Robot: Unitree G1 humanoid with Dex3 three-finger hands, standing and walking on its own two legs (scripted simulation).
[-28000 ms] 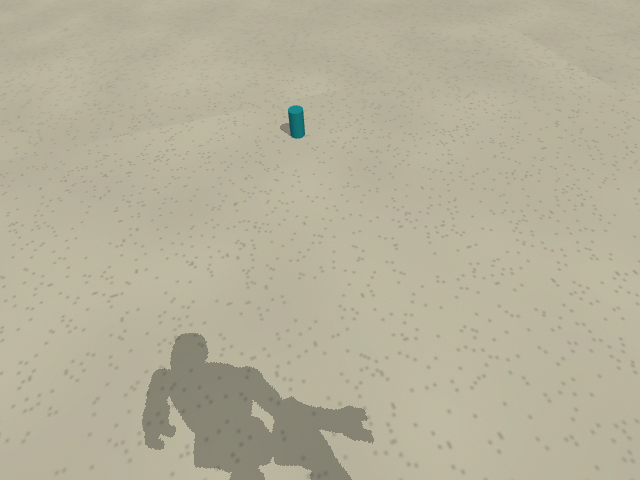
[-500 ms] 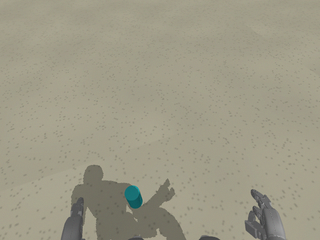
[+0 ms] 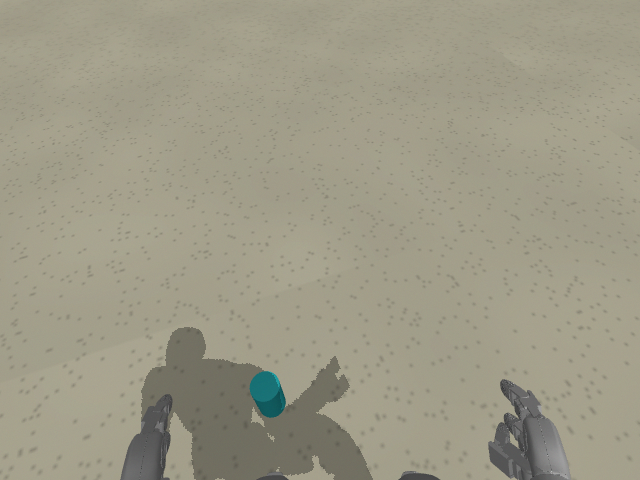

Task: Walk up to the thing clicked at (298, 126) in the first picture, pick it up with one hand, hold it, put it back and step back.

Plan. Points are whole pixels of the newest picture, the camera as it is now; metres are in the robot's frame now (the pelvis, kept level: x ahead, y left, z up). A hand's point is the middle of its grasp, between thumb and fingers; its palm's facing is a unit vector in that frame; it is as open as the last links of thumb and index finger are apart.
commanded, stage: stand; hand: left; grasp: from the side
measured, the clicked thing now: (268, 395) +0.43 +0.19 -0.64
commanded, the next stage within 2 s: none
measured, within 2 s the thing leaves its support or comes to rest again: neither
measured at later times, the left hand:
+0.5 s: hand out of the picture +0.12 +0.24 -0.11, palm faces -0.01 -0.94 -0.35, open 7.6 cm
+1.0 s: hand out of the picture +0.03 +0.25 -0.11, palm faces +0.02 -0.94 -0.34, open 7.4 cm
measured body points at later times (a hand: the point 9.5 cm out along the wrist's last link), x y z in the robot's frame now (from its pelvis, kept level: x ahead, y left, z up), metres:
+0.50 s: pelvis +0.00 +0.00 +0.02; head +0.02 +0.01 +0.47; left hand +0.12 +0.28 -0.08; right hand +0.12 -0.28 -0.09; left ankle +0.01 +0.14 -0.69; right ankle +0.00 -0.13 -0.69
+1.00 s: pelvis -0.01 +0.01 +0.05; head -0.02 +0.00 +0.50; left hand +0.02 +0.30 -0.08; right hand +0.06 -0.27 -0.09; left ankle +0.01 +0.14 -0.69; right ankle +0.00 -0.13 -0.69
